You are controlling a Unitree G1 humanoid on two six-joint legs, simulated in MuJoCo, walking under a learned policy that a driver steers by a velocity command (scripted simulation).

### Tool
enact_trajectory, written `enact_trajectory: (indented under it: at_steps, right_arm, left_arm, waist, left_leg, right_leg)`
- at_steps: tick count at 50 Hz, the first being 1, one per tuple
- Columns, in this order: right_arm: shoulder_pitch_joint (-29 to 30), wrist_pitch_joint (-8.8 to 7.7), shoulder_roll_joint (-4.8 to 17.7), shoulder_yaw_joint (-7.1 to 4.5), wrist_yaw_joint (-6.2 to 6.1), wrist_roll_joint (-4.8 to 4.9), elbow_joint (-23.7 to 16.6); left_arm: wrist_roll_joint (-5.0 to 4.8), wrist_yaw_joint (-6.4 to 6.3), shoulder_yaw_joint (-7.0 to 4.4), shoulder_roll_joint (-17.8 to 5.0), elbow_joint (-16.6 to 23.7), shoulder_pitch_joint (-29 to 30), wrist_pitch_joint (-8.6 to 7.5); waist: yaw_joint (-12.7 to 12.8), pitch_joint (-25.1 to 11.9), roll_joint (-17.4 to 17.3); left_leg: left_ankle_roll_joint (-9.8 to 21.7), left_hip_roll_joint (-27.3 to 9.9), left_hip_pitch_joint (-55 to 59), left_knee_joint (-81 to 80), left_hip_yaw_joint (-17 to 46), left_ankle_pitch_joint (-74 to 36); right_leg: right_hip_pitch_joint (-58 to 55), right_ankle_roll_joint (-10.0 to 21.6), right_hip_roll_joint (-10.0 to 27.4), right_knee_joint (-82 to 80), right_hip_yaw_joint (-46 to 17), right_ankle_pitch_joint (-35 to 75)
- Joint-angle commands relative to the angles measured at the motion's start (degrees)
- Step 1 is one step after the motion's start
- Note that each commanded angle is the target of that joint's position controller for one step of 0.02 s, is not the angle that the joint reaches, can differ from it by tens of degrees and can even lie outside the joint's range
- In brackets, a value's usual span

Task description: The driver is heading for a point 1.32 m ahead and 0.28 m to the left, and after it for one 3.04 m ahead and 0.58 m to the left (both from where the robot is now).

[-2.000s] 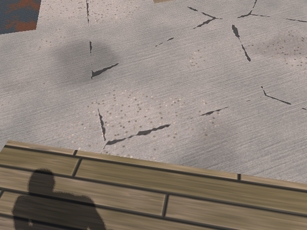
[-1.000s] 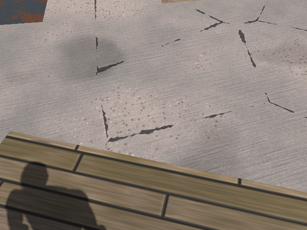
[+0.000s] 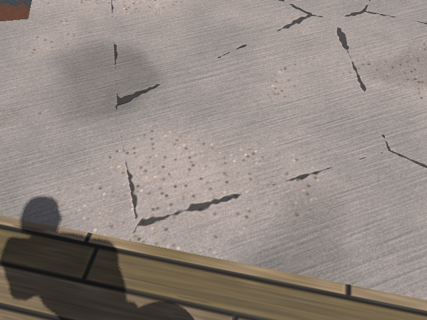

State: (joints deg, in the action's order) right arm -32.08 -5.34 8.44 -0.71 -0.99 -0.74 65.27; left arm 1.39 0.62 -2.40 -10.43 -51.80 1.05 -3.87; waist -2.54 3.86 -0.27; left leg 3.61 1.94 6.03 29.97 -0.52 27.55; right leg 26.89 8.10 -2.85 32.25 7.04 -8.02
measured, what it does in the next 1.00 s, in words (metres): walks ahead: left foot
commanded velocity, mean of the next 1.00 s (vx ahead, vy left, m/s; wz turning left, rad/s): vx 0.49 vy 0.00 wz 0.00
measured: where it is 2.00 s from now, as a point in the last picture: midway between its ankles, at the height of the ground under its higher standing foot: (192, 140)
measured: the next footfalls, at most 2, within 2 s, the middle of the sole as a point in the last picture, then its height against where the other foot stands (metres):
left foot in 0.52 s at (182, 311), level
right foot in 1.06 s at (238, 219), level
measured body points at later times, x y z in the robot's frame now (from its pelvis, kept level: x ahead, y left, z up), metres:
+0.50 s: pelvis +0.29 +0.02 +0.01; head +0.33 +0.02 +0.46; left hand +0.18 +0.24 -0.13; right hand +0.49 -0.19 -0.10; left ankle +0.43 +0.11 -0.70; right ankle +0.12 -0.06 -0.71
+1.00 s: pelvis +0.56 +0.02 +0.02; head +0.59 +0.02 +0.47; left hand +0.75 +0.23 -0.09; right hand +0.47 -0.20 -0.12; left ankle +0.43 +0.10 -0.71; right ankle +0.72 -0.09 -0.68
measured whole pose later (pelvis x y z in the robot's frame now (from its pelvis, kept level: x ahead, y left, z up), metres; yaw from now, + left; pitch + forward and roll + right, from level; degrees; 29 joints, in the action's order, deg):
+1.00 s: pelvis +0.56 +0.02 +0.02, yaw -1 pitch +1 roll +2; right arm -27.4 -5.7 9.4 -1.9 -0.3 -1.2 61.3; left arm 1.3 1.7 -1.7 -10.5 -50.4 -1.0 -2.5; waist -4.0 2.9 1.7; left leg 3.5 4.4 5.9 10.3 -4.7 17.3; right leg 32.8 3.5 3.6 35.0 4.0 -3.1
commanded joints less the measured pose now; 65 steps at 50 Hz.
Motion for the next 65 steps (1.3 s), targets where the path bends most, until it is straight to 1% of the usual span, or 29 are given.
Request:
enact_trajectory:
  at_steps: [1,2,3,4,6,9,15,21,24,25,26,27,28,29,30,32,35,38,43,49,51,53,54,55,56,57,59,61,65]
  right_arm:
    - [-6.0,-0.48,2.1,-0.71,0.92,1.87,-4.0]
    - [0.6,-0.07,7.6,-1.86,0.94,0.38,-5.7]
    - [7.1,-0.17,7.9,-2.13,1.25,-0.36,-7.9]
    - [8.8,-0.22,6.6,-2.14,1.4,-0.59,-8.2]
    - [6.8,1.23,4.1,-2.02,1.83,-1.87,-7.5]
    - [9.5,2.53,3.7,-2.22,2.25,-1.62,-9.0]
    - [27.3,2.65,3.9,-1.84,2.99,-0.82,-15.2]
    - [35.8,2.07,4.6,-1.65,2.93,-0.42,-18.6]
    - [29.8,1.31,6.5,-2.58,2.21,-0.56,-17.4]
    - [22.2,0.9,7.6,-3.28,1.72,-0.66,-14.9]
    - [12.5,0.36,9.7,-4.23,1.12,-1.45,-11.9]
    - [3.4,0.14,15.4,-5.72,0.47,-2.99,-10.6]
    - [3.5,0.98,17.0,-6.39,1.24,-1.87,-10.2]
    - [10.0,1.42,14.2,-5.71,1.69,-0.44,-11.1]
    - [15.0,1.11,10.7,-4.67,1.9,-0.11,-11.9]
    - [17.1,0.26,6.3,-3.28,1.62,-0.23,-10.7]
    - [13.0,-0.93,6.3,-2.9,1.17,-0.04,-8.4]
    - [10.1,-1.19,8.2,-3.05,1.11,0.05,-7.6]
    - [5.5,-1.09,8.0,-2.5,1.13,0.11,-6.6]
    - [1.1,-0.64,9.0,-2.59,0.26,-0.58,-4.8]
    - [3.1,-0.41,10.1,-2.84,-0.03,-0.81,-5.0]
    - [5.6,-0.11,10.6,-2.9,0.19,-0.41,-5.7]
    - [5.7,-0.22,8.4,-2.21,0.47,0.36,-7.9]
    - [-2.7,0.21,2.4,-1.29,0.58,2.75,-8.1]
    - [1.7,0.89,8.9,-2.97,0.24,0.99,-7.4]
    - [6.7,0.88,8.6,-3.26,0.6,0.68,-8.9]
    - [9.4,1.56,6.6,-3.31,1.14,-0.17,-9.4]
    - [8.6,3.11,5.1,-3.41,2.0,-0.91,-9.6]
    - [14.7,4.55,4.4,-3.47,2.96,-1.05,-12.4]
  left_arm:
    - [0.94,-0.42,-4.24,-14.8,-5.3,-29.0,0.45]
    - [-0.86,-0.09,-3.95,-12.8,-4.8,-22.2,0.83]
    - [-1.12,-0.01,-2.77,-8.7,-3.8,-16.7,0.37]
    - [-0.74,0.09,-2.05,-6.0,-4.2,-14.7,-0.39]
    - [-0.47,-0.44,-0.83,-3.0,-5.8,-16.0,-1.6]
    - [-0.62,-0.82,-0.72,-4.5,-7.2,-20.1,-2.67]
    - [-0.91,-0.77,-0.18,-5.2,-7.9,-26.7,-2.66]
    - [-0.29,-1.49,0.05,-6.3,-9.7,-32.5,-2.52]
    - [0.09,-1.98,-0.23,-7.7,-9.8,-30.7,-2.35]
    - [0.02,-1.95,-0.35,-8.3,-9.8,-29.9,-2.13]
    - [-0.42,-1.82,-0.18,-8.0,-9.3,-28.9,-2.02]
    - [-1.88,-1.34,0.85,-4.2,-7.0,-30.3,-2.11]
    - [-3.02,-0.92,0.31,-3.5,-7.3,-35.1,-2.06]
    - [-1.5,-1.16,-0.75,-7.4,-6.6,-29.9,-1.68]
    - [-1.07,-0.9,-0.64,-6.3,-5.0,-25.1,-1.97]
    - [0.07,-0.49,-0.73,-4.4,-4.4,-23.0,-1.13]
    - [0.89,0.52,-0.68,-2.4,-4.6,-24.2,0.73]
    - [0.9,0.99,-0.77,-3.1,-1.8,-16.9,1.49]
    - [0.01,1.21,0.0,-2.7,2.5,-4.6,1.31]
    - [-0.1,0.94,-0.12,-4.1,5.6,2.3,0.53]
    - [-0.15,0.58,-0.67,-5.1,5.0,-1.7,-0.19]
    - [0.47,-0.41,-2.1,-7.6,-0.1,-17.8,-1.42]
    - [2.09,-1.22,-3.47,-12.8,-1.6,-27.8,-1.98]
    - [2.37,-0.81,-4.57,-17.4,-1.6,-28.8,-1.52]
    - [0.68,-0.5,-3.85,-13.1,-0.4,-23.8,-0.67]
    - [0.25,-0.4,-2.63,-9.2,0.6,-17.7,-0.8]
    - [0.12,-0.54,-1.66,-5.5,0.4,-14.6,-1.59]
    - [-0.31,-1.04,-1.21,-4.2,-0.9,-16.5,-2.37]
    - [-0.7,-1.39,-1.56,-5.8,-2.2,-20.7,-3.45]
  waist:
    - [9.0,-20.8,11.9]
    - [7.9,-13.2,4.5]
    - [6.7,-4.7,2.3]
    - [4.6,-0.1,-0.8]
    - [0.9,0.4,0.2]
    - [0.0,0.6,2.1]
    - [3.6,3.0,2.6]
    - [6.0,2.8,3.7]
    - [2.2,-0.6,5.0]
    - [-1.0,-4.5,4.7]
    - [-5.1,-9.8,3.7]
    - [-6.7,-18.0,-3.9]
    - [-4.0,-23.8,-12.8]
    - [-1.9,-15.7,-3.9]
    - [-0.8,-8.5,-1.7]
    - [2.7,-2.4,-1.0]
    - [4.7,-2.1,-2.3]
    - [4.1,0.1,-2.5]
    - [1.3,1.8,-3.2]
    - [-0.3,2.8,-3.7]
    - [2.3,1.0,-4.0]
    - [9.1,-7.6,-1.9]
    - [12.0,-15.7,3.7]
    - [7.9,-22.5,16.2]
    - [7.2,-17.4,5.1]
    - [5.3,-8.9,2.9]
    - [3.2,-3.1,3.0]
    - [1.4,-2.5,4.4]
    - [1.1,-0.9,4.0]
  left_leg:
    - [1.3,3.5,-37.4,51.8,1.0,1.8]
    - [2.5,-0.6,-43.7,53.3,4.3,-3.4]
    - [2.8,-3.5,-45.1,50.1,3.7,-8.2]
    - [2.7,-5.4,-42.0,45.8,3.7,-10.6]
    - [1.5,-7.2,-35.0,40.0,3.8,-11.2]
    - [0.1,-7.7,-36.4,34.3,1.7,-13.6]
    - [-2.1,-7.5,-41.8,15.0,-2.6,-26.5]
    - [0.0,-4.6,-41.9,4.3,-4.6,-25.9]
    - [2.8,-0.8,-31.8,0.8,-5.8,-18.7]
    - [4.1,0.9,-23.4,-2.2,-6.5,-19.2]
    - [5.8,-1.6,-9.5,-4.1,-3.9,-21.0]
    - [10.1,-17.0,7.4,-4.6,14.4,-15.4]
    - [17.0,-27.4,14.9,-12.5,39.5,-15.6]
    - [14.9,-24.1,7.9,-13.9,33.3,-12.3]
    - [13.3,-22.1,-0.7,-15.9,25.5,-14.1]
    - [9.4,-16.9,-11.7,-19.1,15.7,-22.2]
    - [8.5,-14.1,-14.8,-20.7,9.6,-29.6]
    - [8.7,-13.2,-14.4,-23.0,6.7,-30.6]
    - [7.5,-11.4,-11.3,-23.5,3.0,-36.5]
    - [7.5,-14.8,-0.9,-19.4,3.4,-44.4]
    - [6.5,-14.9,-0.1,-13.5,3.5,-55.7]
    - [4.8,-11.2,-5.8,4.3,1.4,-57.6]
    - [3.7,-7.6,-17.8,21.1,-0.5,-37.8]
    - [1.8,2.0,-36.8,39.9,-2.5,3.2]
    - [2.7,-1.6,-40.3,43.7,3.7,-0.2]
    - [2.8,-3.9,-41.0,42.1,4.0,-6.0]
    - [2.3,-6.8,-37.9,38.2,3.5,-10.9]
    - [1.5,-7.4,-35.6,36.9,2.9,-12.5]
    - [0.5,-8.4,-42.7,34.7,1.3,-19.0]
  right_leg:
    - [-46.7,13.2,28.0,-15.4,-50.4,-16.8]
    - [-39.0,12.6,25.0,-19.5,-48.2,-26.9]
    - [-29.7,10.6,23.0,-20.6,-39.0,-24.7]
    - [-21.6,8.6,20.4,-22.3,-32.5,-15.8]
    - [-14.1,5.8,16.0,-23.2,-23.1,-4.7]
    - [-13.8,5.7,14.1,-24.5,-17.1,3.9]
    - [-18.5,3.7,11.4,-26.1,-10.9,13.7]
    - [-31.2,3.4,14.2,-22.0,-10.1,25.5]
    - [-34.0,1.9,14.9,-12.4,-8.5,45.0]
    - [-33.5,1.1,13.9,-3.9,-7.4,48.7]
    - [-26.4,0.1,12.0,7.8,-5.9,41.1]
    - [-10.7,-1.7,7.5,27.1,-3.0,17.7]
    - [3.8,-3.0,-2.2,44.6,-5.0,-20.9]
    - [9.0,-2.0,2.2,46.8,-10.1,-16.7]
    - [9.7,-2.1,4.3,44.2,-10.1,-12.1]
    - [5.5,-2.6,7.5,37.2,-9.9,-8.5]
    - [3.2,-4.1,7.9,33.3,-8.1,-6.9]
    - [8.7,-5.6,9.2,27.6,-6.5,-1.5]
    - [9.5,-6.7,8.3,11.3,-3.6,7.2]
    - [8.6,-3.9,6.0,1.8,-2.7,4.2]
    - [1.8,-2.5,3.8,-1.1,-2.5,-0.4]
    - [-19.3,-0.4,2.3,-6.5,-2.5,1.5]
    - [-34.8,2.1,15.4,-7.1,-15.9,-3.0]
    - [-47.4,8.7,30.3,-14.0,-41.2,-7.0]
    - [-40.4,6.6,27.3,-16.7,-40.6,-13.3]
    - [-31.4,4.4,25.1,-18.6,-31.4,-13.0]
    - [-21.4,1.1,20.6,-22.0,-19.5,-4.1]
    - [-18.2,-0.4,18.6,-23.2,-13.1,1.7]
    - [-19.8,-0.9,17.7,-24.3,-5.3,9.6]
Keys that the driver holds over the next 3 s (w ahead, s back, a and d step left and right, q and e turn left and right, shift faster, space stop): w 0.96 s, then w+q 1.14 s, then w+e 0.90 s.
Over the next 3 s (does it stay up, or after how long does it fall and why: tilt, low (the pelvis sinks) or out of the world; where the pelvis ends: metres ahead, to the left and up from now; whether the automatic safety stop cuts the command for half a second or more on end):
stays up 1.52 0.37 0.03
